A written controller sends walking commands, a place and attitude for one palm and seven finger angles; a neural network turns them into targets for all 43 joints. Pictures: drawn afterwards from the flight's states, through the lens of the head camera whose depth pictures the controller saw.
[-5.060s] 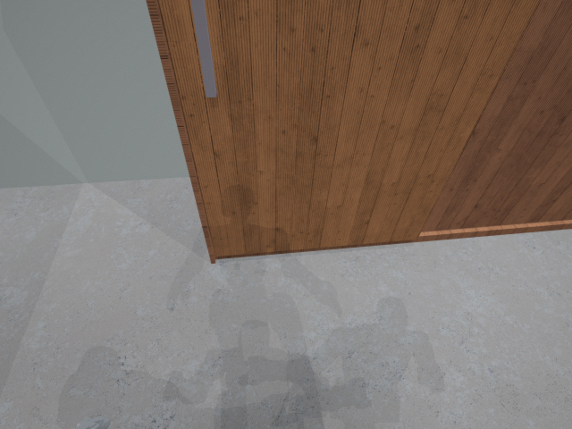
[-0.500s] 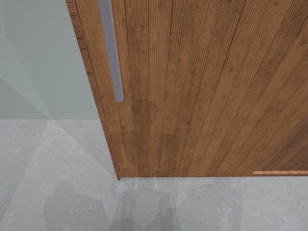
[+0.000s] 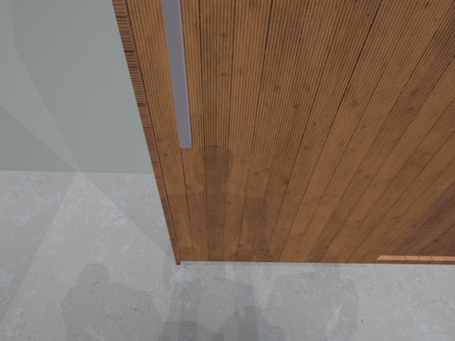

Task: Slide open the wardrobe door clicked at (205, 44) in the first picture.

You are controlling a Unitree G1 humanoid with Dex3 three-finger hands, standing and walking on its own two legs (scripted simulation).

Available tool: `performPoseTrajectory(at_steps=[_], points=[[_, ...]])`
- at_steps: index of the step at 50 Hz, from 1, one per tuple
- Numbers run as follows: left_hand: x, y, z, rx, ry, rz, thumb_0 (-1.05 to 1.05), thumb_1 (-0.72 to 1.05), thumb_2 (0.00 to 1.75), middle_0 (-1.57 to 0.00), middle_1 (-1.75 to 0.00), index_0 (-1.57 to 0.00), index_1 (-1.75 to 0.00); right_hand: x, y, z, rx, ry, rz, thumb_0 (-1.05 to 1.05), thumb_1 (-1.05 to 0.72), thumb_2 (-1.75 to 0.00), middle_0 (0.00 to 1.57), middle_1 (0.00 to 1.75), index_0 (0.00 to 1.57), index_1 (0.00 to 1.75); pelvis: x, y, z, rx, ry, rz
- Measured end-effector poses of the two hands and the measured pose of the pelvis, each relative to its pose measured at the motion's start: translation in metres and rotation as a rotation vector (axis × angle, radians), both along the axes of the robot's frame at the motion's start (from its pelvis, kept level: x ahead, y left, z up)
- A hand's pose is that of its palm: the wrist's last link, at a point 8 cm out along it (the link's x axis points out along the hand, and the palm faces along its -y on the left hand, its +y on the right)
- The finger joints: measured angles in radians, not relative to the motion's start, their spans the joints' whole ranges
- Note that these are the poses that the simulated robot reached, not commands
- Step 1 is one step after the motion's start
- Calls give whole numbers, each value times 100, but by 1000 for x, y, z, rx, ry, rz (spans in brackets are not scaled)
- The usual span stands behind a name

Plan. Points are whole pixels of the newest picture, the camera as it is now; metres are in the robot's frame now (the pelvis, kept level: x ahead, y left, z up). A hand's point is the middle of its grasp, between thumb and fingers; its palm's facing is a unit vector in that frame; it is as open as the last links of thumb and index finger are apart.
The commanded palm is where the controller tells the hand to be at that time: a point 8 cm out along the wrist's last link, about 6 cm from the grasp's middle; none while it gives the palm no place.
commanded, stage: look again from close up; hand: left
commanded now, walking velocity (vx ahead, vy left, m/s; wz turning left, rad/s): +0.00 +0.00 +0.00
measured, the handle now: (180, 73) +0.54 +0.13 +0.21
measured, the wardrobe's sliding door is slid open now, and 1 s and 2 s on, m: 0.00 0.00 0.00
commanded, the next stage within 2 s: none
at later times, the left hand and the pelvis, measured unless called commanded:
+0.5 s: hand out of the picture -0.04 +0.23 -0.17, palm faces +0.03 -0.97 -0.24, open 7.4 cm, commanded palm none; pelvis -0.03 +0.03 +0.00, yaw +1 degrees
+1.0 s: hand out of the picture -0.03 +0.21 -0.17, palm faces +0.02 -0.98 -0.21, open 7.4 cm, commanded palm none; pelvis -0.04 +0.02 +0.01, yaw +1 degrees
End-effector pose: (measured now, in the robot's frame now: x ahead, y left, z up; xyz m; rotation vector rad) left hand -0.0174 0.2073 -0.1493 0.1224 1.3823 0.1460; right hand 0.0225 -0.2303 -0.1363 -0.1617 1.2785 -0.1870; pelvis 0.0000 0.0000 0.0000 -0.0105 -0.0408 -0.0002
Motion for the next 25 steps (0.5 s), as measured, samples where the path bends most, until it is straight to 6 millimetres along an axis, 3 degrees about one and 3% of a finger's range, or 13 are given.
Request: performPoseTrajectory(at_steps=[5, 11, 18, 25], points=[[12, 25, 0, 21, -72, -8, 1, 91, 90, -20, -30, -20, -30, 11, 11, 4, -5, -57, 32, 1, -92, -90, 20, 30, 20, 29, -9, 10, -2, -3, -9, 6], [14, 50, 4, 45, -113, -15, 1, 91, 90, -20, -30, -20, -30, 9, 22, 9, -4, -76, 59, 1, -92, -90, 20, 30, 20, 29, -19, 21, -1, -5, 4, 14], [-2, 67, 9, 68, -91, -14, 1, 91, 90, -20, -30, -19, -30, -6, 25, 9, -1, -44, 70, 1, -91, -90, 20, 30, 20, 29, -26, 28, 1, -4, 13, 18], [-25, 70, 10, 68, -34, -8, 1, 91, 90, -20, -30, -19, -30, -19, 19, 9, -13, -3, 67, 1, -91, -90, 20, 30, 20, 29, -30, 29, 3, -3, 15, 19]])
